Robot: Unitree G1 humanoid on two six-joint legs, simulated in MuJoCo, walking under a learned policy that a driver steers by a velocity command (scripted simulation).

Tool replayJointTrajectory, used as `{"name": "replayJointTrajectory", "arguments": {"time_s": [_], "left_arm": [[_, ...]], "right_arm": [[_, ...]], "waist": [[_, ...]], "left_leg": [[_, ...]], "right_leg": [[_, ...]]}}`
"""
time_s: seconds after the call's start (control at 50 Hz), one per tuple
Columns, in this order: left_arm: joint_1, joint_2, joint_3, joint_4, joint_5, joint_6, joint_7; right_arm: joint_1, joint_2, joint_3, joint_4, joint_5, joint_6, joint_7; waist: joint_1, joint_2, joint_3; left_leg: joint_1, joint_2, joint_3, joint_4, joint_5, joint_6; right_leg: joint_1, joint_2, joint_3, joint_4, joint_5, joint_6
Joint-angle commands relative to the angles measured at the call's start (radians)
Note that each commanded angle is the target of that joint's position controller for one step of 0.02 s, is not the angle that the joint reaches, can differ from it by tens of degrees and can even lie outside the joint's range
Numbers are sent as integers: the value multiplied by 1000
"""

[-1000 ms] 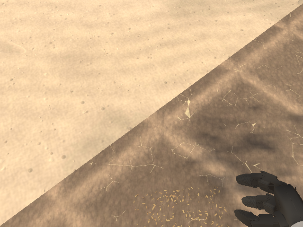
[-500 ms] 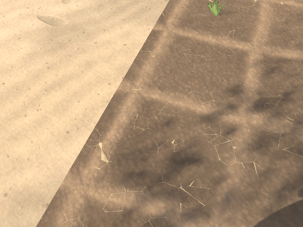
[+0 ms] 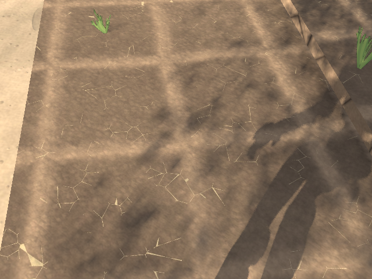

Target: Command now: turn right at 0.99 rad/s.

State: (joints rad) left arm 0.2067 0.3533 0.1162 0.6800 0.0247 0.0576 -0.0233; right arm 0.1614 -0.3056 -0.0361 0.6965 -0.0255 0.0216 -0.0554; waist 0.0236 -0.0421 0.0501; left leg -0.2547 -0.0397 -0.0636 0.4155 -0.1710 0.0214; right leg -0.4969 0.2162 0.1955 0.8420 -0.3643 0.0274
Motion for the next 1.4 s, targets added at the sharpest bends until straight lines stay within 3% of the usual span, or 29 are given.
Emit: {"name": "replayJointTrajectory", "arguments": {"time_s": [0.02, 0.08, 0.16, 0.24, 0.32, 0.34, 0.36, 0.38, 0.4, 0.42, 0.44, 0.46, 0.5, 0.54, 0.64, 0.74, 0.82, 0.84, 0.86, 0.88, 0.9, 0.92, 0.96, 1.02, 1.14, 1.22, 1.36, 1.38, 1.4], "left_arm": [[82, 104, 25, -38, 13, 4, -21], [34, 93, 8, -52, -12, 18, -40], [-62, 61, -12, -93, -15, 25, -50], [-97, 33, -25, -122, -26, 29, -57], [-74, 26, -28, -122, -23, 23, -40], [-29, 22, -29, -105, -12, 16, -32], [21, 49, -24, -85, 5, 2, -18], [48, 135, -14, -89, 17, -16, -4], [55, 213, 3, -103, -11, -23, 6], [67, 101, -27, -89, -20, -28, 12], [-19, 4, -71, -78, -11, -32, 21], [-102, -44, -92, -75, -2, -32, 31], [-119, -8, -88, -62, 2, -38, 54], [-82, 41, -70, -49, -4, -31, 59], [-71, 18, -68, -38, 3, -26, 66], [-71, 36, -53, -24, 9, -40, 55], [-86, 63, -35, -16, -6, -42, 40], [-55, 55, -32, -5, -9, -41, 34], [-37, -11, -47, -37, 0, -34, 29], [-154, -15, -58, -105, 7, -17, 37], [-150, 5, -59, -94, 8, -15, 39], [-138, 15, -55, -79, -2, -22, 37], [-110, 44, -46, -56, 8, -34, 37], [-62, 32, -51, -36, 11, -21, 31], [-114, 41, -57, -59, 5, -15, 40], [-138, 53, -60, -68, -2, -31, 44], [-34, 61, -65, -46, -21, -58, 59], [-13, 64, -63, -41, -13, -63, 67], [-44, 120, -55, -58, 1, -65, 75]], "right_arm": [[-124, -94, -17, -110, -2, -14, 6], [-47, -97, -18, -112, -6, -14, 8], [73, -139, -43, -78, -7, -16, 15], [59, -151, -56, -78, -9, -18, 36], [74, -167, -65, -58, 7, -20, 55], [60, -166, -65, -56, 21, -15, 56], [90, -151, -63, -42, 29, -9, 60], [155, -59, -37, -61, 13, 2, 66], [112, -22, -18, -99, 1, 19, 55], [58, -66, -25, -79, 10, 32, 51], [62, -41, -18, -58, 28, 35, 59], [100, -43, -18, -20, 33, 32, 66], [164, -93, -37, 30, 14, 35, 75], [181, -110, -49, 38, 21, 34, 81], [115, -63, -46, 0, 15, 50, 90], [94, -39, -43, -48, 20, 50, 105], [133, -36, -50, -67, 23, 37, 107], [186, -76, -62, -51, 9, 24, 96], [224, -223, -93, -60, -1, 7, 79], [292, -295, -120, -57, 16, 8, 79], [278, -254, -114, -59, 24, 13, 77], [204, -211, -102, -71, 28, 22, 69], [76, -159, -85, -105, 36, 33, 57], [96, -167, -86, -101, 33, 25, 63], [131, -201, -99, -103, 17, 30, 61], [126, -217, -106, -109, 9, 29, 64], [42, -181, -89, -110, 12, 27, 65], [41, -164, -81, -106, 23, 25, 60], [112, -100, -63, -101, 25, 21, 59]], "waist": [[48, 142, -77], [-9, 164, -56], [-72, 201, -65], [-66, 235, -89], [-50, 268, -119], [-13, 237, -124], [16, 136, -140], [-10, -150, -178], [24, -254, -184], [60, -126, -198], [5, -120, -130], [-37, -112, -90], [-44, -150, -69], [-31, -101, -77], [-5, -83, -19], [-12, -89, -52], [-60, -51, -90], [-87, 61, -103], [-74, 337, -96], [-128, 348, -107], [-116, 210, -97], [-84, 155, -50], [-33, 130, -41], [-31, 92, -104], [-69, 149, -78], [-74, 157, -85], [-12, 188, -112], [3, 148, -106], [-42, -50, -125]], "left_leg": [[50, 258, -131, -149, 121, 147], [141, 244, -24, -118, 228, 152], [276, 309, 18, -81, 382, 171], [215, 332, 129, -39, 417, 149], [165, 340, 152, 55, 435, 119], [125, 328, 178, 122, 397, 87], [26, 304, 222, 231, 288, 29], [-231, 209, 269, 469, -247, -37], [-327, 98, 196, 579, -482, -64], [-261, 138, 99, 615, -439, -63], [-216, 139, 71, 573, -377, -57], [-161, 138, 59, 499, -305, -57], [-119, 74, 76, 506, -244, -57], [-165, 52, 82, 571, -257, -53], [-239, 84, 103, 548, -255, -58], [-153, 87, 144, 401, -284, -26], [8, 56, 176, 161, -157, 21], [113, 77, 62, 21, -34, 50], [233, 338, -337, -75, 296, 126], [224, 420, -535, -86, 495, 300], [251, 390, -458, -88, 383, 313], [207, 331, -380, -95, 272, 285], [168, 221, -286, -94, 255, 216], [180, 180, -265, -63, 348, 195], [152, 149, -402, -65, 117, 198], [134, 137, -494, -34, 149, 196], [22, 81, -521, 48, 311, 107], [-37, 46, -492, 85, 181, 65], [-113, -44, -368, 239, -174, 13]], "right_leg": [[-65, -97, -81, 387, -2, 13], [-131, -150, -146, 365, 17, 34], [-147, -208, -192, 211, -34, 57], [13, -231, -251, 37, -70, 27], [179, -178, -290, -193, -64, -24], [263, -165, -288, -338, 31, -41], [403, -188, -222, -497, 184, -58], [601, -473, 130, -551, 427, -107], [513, -660, 239, -495, 802, -283], [485, -604, 123, -481, 835, -308], [417, -531, 14, -501, 764, -269], [372, -464, -74, -526, 680, -214], [377, -420, -168, -507, 781, -189], [421, -455, -180, -490, 777, -205], [405, -506, -186, -527, 458, -230], [394, -545, -226, -473, 501, -229], [336, -542, -310, -321, 436, -141], [245, -484, -362, -164, 279, -70], [-12, -339, -435, 130, -167, 8], [-166, -188, -243, 276, -358, 26], [-207, -229, -168, 347, -288, 26], [-209, -248, -149, 342, -176, 18], [-165, -260, -147, 277, -26, 23], [-122, -236, -145, 254, 18, 40], [-138, -202, -111, 79, 25, 46], [-93, -172, -82, -5, 18, 22], [252, -152, -103, -329, 84, -27], [352, -188, -81, -464, 165, -40], [431, -387, 132, -579, 97, -89]]}}
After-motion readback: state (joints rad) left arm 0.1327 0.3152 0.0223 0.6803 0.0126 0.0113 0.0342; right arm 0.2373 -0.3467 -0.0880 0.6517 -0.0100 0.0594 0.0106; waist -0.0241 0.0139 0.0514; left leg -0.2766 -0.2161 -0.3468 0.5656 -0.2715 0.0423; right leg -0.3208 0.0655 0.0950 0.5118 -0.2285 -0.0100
